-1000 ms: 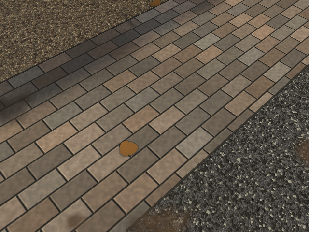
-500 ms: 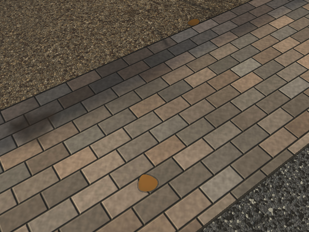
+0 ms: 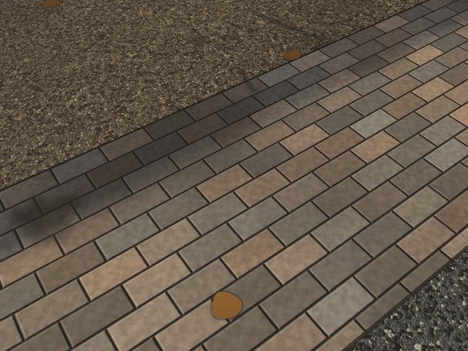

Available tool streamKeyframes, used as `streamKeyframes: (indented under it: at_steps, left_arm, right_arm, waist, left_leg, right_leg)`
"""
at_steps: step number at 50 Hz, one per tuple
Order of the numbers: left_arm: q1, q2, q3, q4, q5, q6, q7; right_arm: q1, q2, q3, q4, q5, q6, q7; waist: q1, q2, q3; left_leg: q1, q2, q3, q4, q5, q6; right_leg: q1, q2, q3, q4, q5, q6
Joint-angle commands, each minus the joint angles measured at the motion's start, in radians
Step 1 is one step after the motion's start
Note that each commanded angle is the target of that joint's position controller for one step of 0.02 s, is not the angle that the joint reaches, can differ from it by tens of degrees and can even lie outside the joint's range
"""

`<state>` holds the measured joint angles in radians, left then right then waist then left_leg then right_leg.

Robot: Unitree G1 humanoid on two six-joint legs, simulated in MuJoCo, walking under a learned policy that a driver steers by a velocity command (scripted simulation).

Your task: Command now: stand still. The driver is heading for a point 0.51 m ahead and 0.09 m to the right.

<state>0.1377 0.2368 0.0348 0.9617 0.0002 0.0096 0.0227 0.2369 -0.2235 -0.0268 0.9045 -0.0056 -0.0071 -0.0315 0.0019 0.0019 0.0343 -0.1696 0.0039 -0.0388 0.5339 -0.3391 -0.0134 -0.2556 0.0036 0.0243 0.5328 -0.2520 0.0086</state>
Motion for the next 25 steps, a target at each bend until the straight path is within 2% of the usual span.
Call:
streamKeyframes:
  at_steps: [1, 3, 4, 6, 7, 9, 10, 11, 12, 13, 14, 15, 16, 17, 18, 19, 20, 21, 22, 23, 25]
  left_arm:
    - [-0.006, 0.107, 0.022, -0.015, -0.001, -0.003, 0.008]
    - [-0.009, 0.106, 0.023, 0.001, -0.001, 0.000, 0.010]
    - [0.008, 0.093, 0.019, 0.020, -0.001, 0.001, 0.010]
    - [0.009, 0.103, 0.025, 0.035, -0.011, 0.003, 0.010]
    - [-0.002, 0.106, 0.026, 0.031, -0.012, -0.003, 0.010]
    - [-0.036, 0.088, 0.022, 0.016, -0.018, -0.035, 0.002]
    - [-0.047, 0.068, 0.019, 0.010, -0.022, -0.055, -0.006]
    - [-0.054, 0.063, 0.018, 0.005, -0.025, -0.072, -0.014]
    - [-0.038, 0.065, 0.019, 0.009, -0.029, -0.086, -0.022]
    - [0.008, 0.064, 0.021, 0.026, -0.034, -0.096, -0.029]
    - [0.099, 0.069, 0.028, 0.065, -0.036, -0.100, -0.032]
    - [0.207, 0.105, 0.042, 0.107, -0.030, -0.100, -0.031]
    - [0.328, 0.210, 0.072, 0.141, -0.030, -0.102, -0.033]
    - [0.403, 0.239, 0.071, 0.147, -0.014, -0.111, -0.045]
    - [0.323, 0.169, 0.046, 0.128, -0.003, -0.122, -0.046]
    - [0.267, 0.129, 0.034, 0.103, -0.006, -0.129, -0.047]
    - [0.235, 0.123, 0.029, 0.090, -0.009, -0.130, -0.049]
    - [0.221, 0.101, 0.018, 0.083, -0.010, -0.127, -0.048]
    - [0.235, 0.078, 0.009, 0.086, -0.006, -0.118, -0.045]
    - [0.259, 0.076, 0.006, 0.091, -0.004, -0.111, -0.040]
    - [0.285, 0.103, 0.007, 0.092, -0.001, -0.100, -0.024]
  right_arm:
    - [0.031, -0.110, -0.024, -0.015, 0.000, -0.009, -0.004]
    - [0.032, -0.108, -0.023, 0.001, 0.000, -0.009, -0.004]
    - [0.054, -0.097, -0.020, 0.020, 0.000, -0.008, -0.004]
    - [0.059, -0.123, -0.030, 0.031, 0.010, -0.003, -0.007]
    - [0.059, -0.137, -0.033, 0.029, 0.014, -0.005, -0.010]
    - [0.109, -0.168, -0.043, 0.038, 0.026, -0.024, -0.010]
    - [0.130, -0.194, -0.052, 0.048, 0.031, -0.036, -0.008]
    - [0.123, -0.206, -0.057, 0.052, 0.034, -0.045, -0.007]
    - [0.099, -0.196, -0.055, 0.046, 0.033, -0.052, -0.004]
    - [0.061, -0.183, -0.052, 0.035, 0.034, -0.055, 0.000]
    - [0.013, -0.171, -0.048, 0.020, 0.035, -0.054, 0.005]
    - [-0.035, -0.144, -0.040, -0.003, 0.031, -0.057, 0.008]
    - [-0.063, -0.081, -0.025, -0.042, 0.028, -0.070, 0.006]
    - [-0.078, -0.097, -0.030, -0.064, 0.037, -0.087, 0.001]
    - [-0.056, -0.130, -0.040, -0.058, 0.053, -0.097, 0.008]
    - [-0.030, -0.119, -0.038, -0.040, 0.058, -0.104, 0.019]
    - [-0.030, -0.115, -0.040, -0.033, 0.051, -0.108, 0.023]
    - [-0.052, -0.125, -0.048, -0.035, 0.040, -0.109, 0.026]
    - [-0.064, -0.120, -0.052, -0.037, 0.033, -0.106, 0.031]
    - [-0.072, -0.105, -0.050, -0.040, 0.030, -0.101, 0.037]
    - [-0.134, -0.075, -0.042, -0.063, 0.026, -0.092, 0.042]
  waist:
    - [0.002, 0.003, -0.044]
    - [0.003, 0.004, -0.039]
    - [0.001, 0.008, -0.059]
    - [-0.002, 0.037, -0.002]
    - [-0.006, 0.055, 0.046]
    - [-0.031, 0.112, 0.113]
    - [-0.033, 0.167, 0.128]
    - [-0.029, 0.191, 0.151]
    - [-0.010, 0.184, 0.155]
    - [0.023, 0.171, 0.143]
    - [0.069, 0.148, 0.117]
    - [0.107, 0.069, 0.084]
    - [0.131, -0.199, 0.040]
    - [0.152, -0.296, 0.004]
    - [0.094, -0.163, 0.040]
    - [0.065, -0.117, 0.050]
    - [0.048, -0.082, 0.059]
    - [0.043, -0.068, 0.064]
    - [0.042, -0.081, 0.054]
    - [0.044, -0.093, 0.046]
    - [0.054, -0.080, 0.054]
  left_leg:
    - [-0.056, 0.028, -0.020, -0.094, 0.278, 0.018]
    - [-0.056, 0.026, -0.017, -0.102, 0.266, 0.018]
    - [-0.046, 0.018, -0.008, -0.116, 0.163, 0.021]
    - [-0.092, 0.017, -0.029, -0.142, -0.169, 0.060]
    - [-0.117, 0.042, -0.073, -0.170, -0.312, 0.088]
    - [-0.098, 0.141, -0.221, -0.254, -0.457, 0.153]
    - [-0.070, 0.219, -0.330, -0.309, -0.484, 0.195]
    - [-0.079, 0.275, -0.403, -0.336, -0.453, 0.227]
    - [-0.091, 0.284, -0.401, -0.328, -0.384, 0.228]
    - [-0.113, 0.257, -0.346, -0.297, -0.315, 0.206]
    - [-0.180, 0.200, -0.261, -0.241, -0.241, 0.168]
    - [-0.265, 0.124, -0.153, -0.098, -0.098, 0.121]
    - [-0.418, -0.028, 0.046, 0.231, -0.028, 0.039]
    - [-0.569, -0.064, 0.003, 0.493, -0.216, 0.022]
    - [-0.642, -0.001, -0.068, 0.636, -0.197, 0.046]
    - [-0.654, 0.039, -0.069, 0.669, -0.106, 0.070]
    - [-0.669, 0.074, -0.049, 0.645, -0.021, 0.082]
    - [-0.655, 0.102, -0.036, 0.597, 0.046, 0.083]
    - [-0.615, 0.113, -0.016, 0.554, 0.087, 0.074]
    - [-0.594, 0.112, 0.006, 0.513, 0.116, 0.059]
    - [-0.589, 0.103, 0.039, 0.400, 0.169, 0.027]
  right_leg:
    - [0.097, -0.033, 0.031, -0.056, 0.259, -0.032]
    - [0.098, -0.033, 0.030, -0.062, 0.249, -0.031]
    - [0.106, -0.019, 0.015, -0.065, 0.149, -0.030]
    - [0.036, 0.024, -0.022, -0.029, -0.193, -0.041]
    - [-0.031, 0.031, -0.024, -0.013, -0.303, -0.048]
    - [-0.150, 0.031, -0.040, 0.072, -0.301, -0.053]
    - [-0.189, 0.035, -0.068, 0.150, -0.218, -0.050]
    - [-0.202, 0.010, -0.052, 0.185, -0.168, -0.062]
    - [-0.179, -0.006, -0.042, 0.163, -0.159, -0.078]
    - [-0.099, -0.005, -0.050, 0.082, -0.157, -0.092]
    - [0.057, 0.007, -0.052, -0.018, -0.123, -0.100]
    - [0.206, -0.032, 0.039, -0.087, -0.082, -0.110]
    - [0.347, -0.190, 0.359, -0.242, -0.213, -0.200]
    - [0.432, -0.363, 0.702, -0.365, -0.205, -0.309]
    - [0.410, -0.380, 0.662, -0.342, -0.171, -0.302]
    - [0.389, -0.337, 0.543, -0.335, -0.130, -0.269]
    - [0.374, -0.308, 0.447, -0.345, -0.079, -0.239]
    - [0.353, -0.282, 0.363, -0.357, 0.023, -0.213]
    - [0.331, -0.248, 0.289, -0.370, 0.105, -0.196]
    - [0.323, -0.228, 0.238, -0.379, 0.178, -0.193]
    - [0.301, -0.212, 0.172, -0.398, 0.266, -0.201]
